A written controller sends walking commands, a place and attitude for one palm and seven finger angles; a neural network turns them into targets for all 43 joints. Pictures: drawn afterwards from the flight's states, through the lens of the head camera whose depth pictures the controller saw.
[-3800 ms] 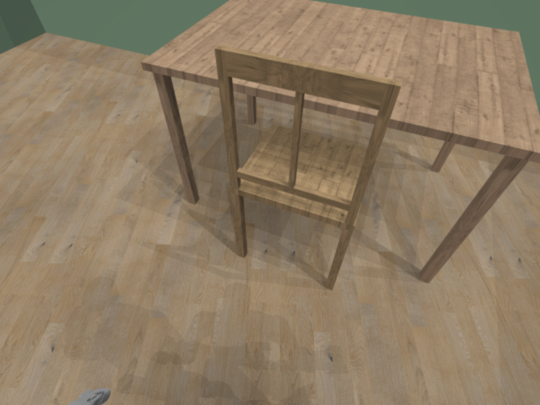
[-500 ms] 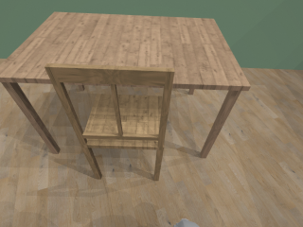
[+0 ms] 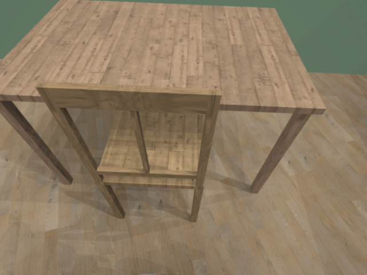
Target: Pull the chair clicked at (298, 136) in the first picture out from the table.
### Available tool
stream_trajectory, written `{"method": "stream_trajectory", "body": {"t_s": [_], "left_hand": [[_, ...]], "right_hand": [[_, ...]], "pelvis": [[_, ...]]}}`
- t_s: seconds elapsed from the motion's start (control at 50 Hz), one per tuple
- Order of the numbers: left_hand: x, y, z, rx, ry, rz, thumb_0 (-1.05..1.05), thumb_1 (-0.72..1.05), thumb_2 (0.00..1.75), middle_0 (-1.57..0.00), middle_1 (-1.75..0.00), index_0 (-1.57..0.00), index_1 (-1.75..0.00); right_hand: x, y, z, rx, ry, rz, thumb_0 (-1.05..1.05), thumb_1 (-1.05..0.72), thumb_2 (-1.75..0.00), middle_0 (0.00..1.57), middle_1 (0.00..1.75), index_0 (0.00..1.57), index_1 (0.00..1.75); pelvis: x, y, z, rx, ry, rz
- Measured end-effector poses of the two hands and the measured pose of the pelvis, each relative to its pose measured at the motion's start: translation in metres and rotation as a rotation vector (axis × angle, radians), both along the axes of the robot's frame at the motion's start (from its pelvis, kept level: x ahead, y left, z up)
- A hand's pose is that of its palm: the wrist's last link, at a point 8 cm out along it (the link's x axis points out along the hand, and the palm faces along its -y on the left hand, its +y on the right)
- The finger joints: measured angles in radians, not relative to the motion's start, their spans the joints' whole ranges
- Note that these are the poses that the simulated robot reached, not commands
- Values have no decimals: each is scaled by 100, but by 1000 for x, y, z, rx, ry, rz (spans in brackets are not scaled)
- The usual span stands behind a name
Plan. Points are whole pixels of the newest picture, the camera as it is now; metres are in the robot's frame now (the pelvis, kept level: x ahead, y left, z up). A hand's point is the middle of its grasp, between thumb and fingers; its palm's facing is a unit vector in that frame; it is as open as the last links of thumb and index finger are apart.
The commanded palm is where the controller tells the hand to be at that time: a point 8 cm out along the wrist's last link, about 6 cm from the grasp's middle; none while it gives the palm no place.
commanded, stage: come to a stop and stand still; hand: left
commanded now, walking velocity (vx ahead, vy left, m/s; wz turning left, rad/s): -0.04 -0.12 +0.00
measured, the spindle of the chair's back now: (141, 145) +0.47 +0.16 -0.08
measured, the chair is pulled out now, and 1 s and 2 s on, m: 0.00 0.00 0.00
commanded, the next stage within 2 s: look again from close up in 1.36 s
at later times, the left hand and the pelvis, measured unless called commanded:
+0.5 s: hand out of the picture -0.08 +0.17 -0.16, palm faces +0.04 -0.98 -0.21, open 7.4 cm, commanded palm none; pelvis -0.05 +0.00 +0.01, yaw +0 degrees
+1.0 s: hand out of the picture -0.05 +0.19 -0.18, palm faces +0.06 -0.99 -0.16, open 7.4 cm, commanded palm none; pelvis -0.04 +0.03 +0.01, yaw +0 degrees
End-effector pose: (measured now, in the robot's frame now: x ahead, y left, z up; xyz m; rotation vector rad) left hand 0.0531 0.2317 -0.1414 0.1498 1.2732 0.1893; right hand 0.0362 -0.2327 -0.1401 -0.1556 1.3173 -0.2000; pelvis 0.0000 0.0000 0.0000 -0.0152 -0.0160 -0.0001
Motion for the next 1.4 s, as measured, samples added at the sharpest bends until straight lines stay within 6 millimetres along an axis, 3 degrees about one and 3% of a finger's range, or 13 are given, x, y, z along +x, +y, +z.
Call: {"method": "stream_trajectory", "body": {"t_s": [0.12, 0.28, 0.36, 0.46, 0.58, 0.7, 0.88, 1.0, 1.1, 1.24, 1.4], "left_hand": [[-26, 25, -7, -11, 52, 28, 0, 92, 90, -20, -30, -20, -30], [-76, 28, -1, -26, 149, 12, 0, 91, 90, -20, -30, -19, -30], [-97, 19, 3, -24, 185, -3, 0, 91, 90, -20, -30, -19, -30], [-123, -1, 5, -9, 180, 10, 0, 91, 90, -20, -30, -20, -30], [-150, -27, 14, -40, 208, 45, 0, 91, 90, -20, -30, -20, -30], [-152, -37, 8, -83, 223, 65, 1, 91, 90, -21, -30, -20, -30], [-132, -14, -8, -100, 234, 62, 0, 91, 90, -21, -30, -20, -30], [-107, 9, -6, -67, 164, 36, 0, 91, 90, -20, -30, -20, -30], [-97, 24, 0, -34, 128, 16, 1, 92, 90, -20, -30, -20, -30], [-105, 31, 6, -18, 134, 5, 0, 92, 90, -20, -30, -20, -30], [-131, 20, 7, -29, 191, 11, 0, 91, 90, -20, -30, -20, -30]], "right_hand": [[15, 20, 16, -33, -75, 42, 0, -92, -90, 20, 30, 20, 30], [7, 28, 25, -25, -107, 43, 0, -91, -90, 20, 30, 20, 30], [-18, 21, 20, -7, -88, 11, 0, -91, -90, 20, 30, 20, 30], [-65, 3, 3, 24, 1, -24, 0, -91, -90, 20, 30, 20, 30], [-112, -3, 3, 56, 123, -40, 0, -91, -90, 20, 30, 20, 30], [-128, 5, 4, 45, 203, -23, 1, -91, -90, 20, 30, 20, 30], [-89, 38, 6, 13, 125, 8, 1, -91, -90, 20, 30, 20, 30], [-76, 41, 7, -7, 80, 10, 2, -94, -90, 20, 30, 20, 30], [-74, 42, 8, -2, 54, 15, 2, -94, -90, 20, 30, 20, 30], [-85, 44, 8, 17, 67, 18, 1, -93, -90, 20, 30, 20, 30], [-103, 45, 7, 41, 108, 13, 1, -91, -90, 20, 30, 20, 30]], "pelvis": [[-8, 17, 3, 7, -9, -8], [-27, 21, 11, 0, 12, -26], [-39, 15, 11, 3, 15, -27], [-52, 0, 7, 28, 5, -16], [-49, -9, 15, 26, 6, -24], [-46, -2, 11, 0, 23, -2], [-41, 21, 6, 19, 15, -8], [-43, 31, 8, 21, 0, -4], [-48, 35, 10, 24, -3, -3], [-54, 35, 12, 28, -1, -3], [-59, 31, 14, 29, 3, -2]]}}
